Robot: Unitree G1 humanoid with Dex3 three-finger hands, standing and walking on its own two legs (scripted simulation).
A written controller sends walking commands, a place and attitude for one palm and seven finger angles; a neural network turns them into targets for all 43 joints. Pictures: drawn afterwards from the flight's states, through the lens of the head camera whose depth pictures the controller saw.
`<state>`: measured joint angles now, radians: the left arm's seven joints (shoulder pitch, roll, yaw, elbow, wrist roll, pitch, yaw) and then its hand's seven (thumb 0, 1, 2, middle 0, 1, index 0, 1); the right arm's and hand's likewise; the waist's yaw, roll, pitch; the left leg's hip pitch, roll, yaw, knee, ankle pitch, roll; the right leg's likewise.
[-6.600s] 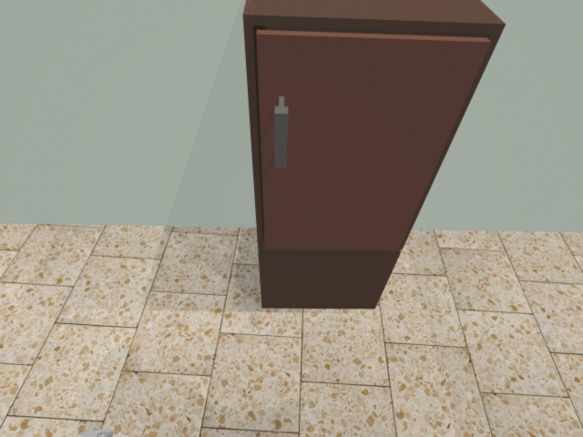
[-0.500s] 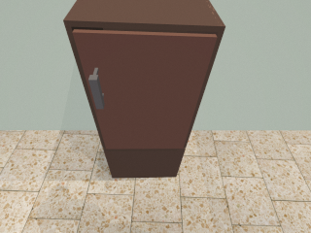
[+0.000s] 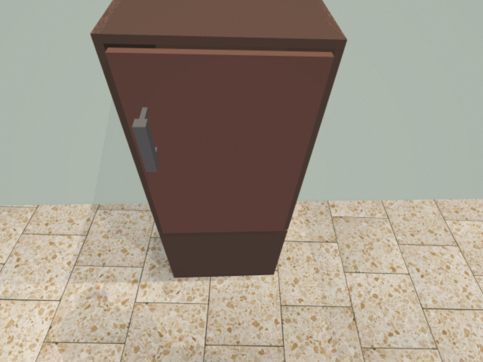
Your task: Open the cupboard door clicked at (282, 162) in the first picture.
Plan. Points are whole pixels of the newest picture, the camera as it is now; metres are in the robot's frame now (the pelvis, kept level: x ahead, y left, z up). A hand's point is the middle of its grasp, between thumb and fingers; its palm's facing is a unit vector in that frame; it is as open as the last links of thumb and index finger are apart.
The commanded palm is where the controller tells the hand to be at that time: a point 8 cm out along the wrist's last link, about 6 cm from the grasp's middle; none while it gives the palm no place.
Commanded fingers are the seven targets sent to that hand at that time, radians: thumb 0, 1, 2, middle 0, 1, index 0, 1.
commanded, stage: come to a stop and stand still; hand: left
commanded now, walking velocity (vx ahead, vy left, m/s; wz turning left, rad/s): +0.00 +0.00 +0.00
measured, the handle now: (148, 140) +0.51 +0.22 +0.06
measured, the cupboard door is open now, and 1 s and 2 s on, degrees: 0 0 0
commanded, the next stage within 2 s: look again from close up in 1.02 s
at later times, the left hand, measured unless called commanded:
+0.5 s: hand out of the picture -0.03 +0.12 -0.17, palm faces +0.05 -0.98 -0.20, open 7.3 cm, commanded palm none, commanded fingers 0.00 0.90 0.90 -0.20 -0.30 -0.20 -0.30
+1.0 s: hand out of the picture -0.03 +0.08 -0.18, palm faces +0.07 -0.98 -0.17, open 7.3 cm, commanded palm none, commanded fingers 0.00 0.90 0.90 -0.20 -0.30 -0.20 -0.30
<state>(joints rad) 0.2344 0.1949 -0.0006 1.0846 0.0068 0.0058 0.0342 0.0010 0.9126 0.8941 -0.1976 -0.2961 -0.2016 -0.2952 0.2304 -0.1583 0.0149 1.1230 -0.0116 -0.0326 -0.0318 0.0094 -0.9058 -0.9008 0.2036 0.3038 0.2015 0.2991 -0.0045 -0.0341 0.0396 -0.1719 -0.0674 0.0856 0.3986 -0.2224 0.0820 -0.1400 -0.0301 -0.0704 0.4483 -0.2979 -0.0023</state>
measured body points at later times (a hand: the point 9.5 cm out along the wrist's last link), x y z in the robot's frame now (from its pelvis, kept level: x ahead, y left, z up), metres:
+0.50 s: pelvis -0.03 -0.05 +0.00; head -0.03 -0.06 +0.45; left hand -0.03 +0.18 -0.15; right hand -0.01 -0.27 -0.17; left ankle +0.00 +0.07 -0.74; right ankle -0.04 -0.12 -0.74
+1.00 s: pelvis -0.01 -0.08 +0.00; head -0.01 -0.08 +0.45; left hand -0.04 +0.13 -0.16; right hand -0.02 -0.28 -0.17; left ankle +0.00 +0.07 -0.74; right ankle -0.04 -0.12 -0.74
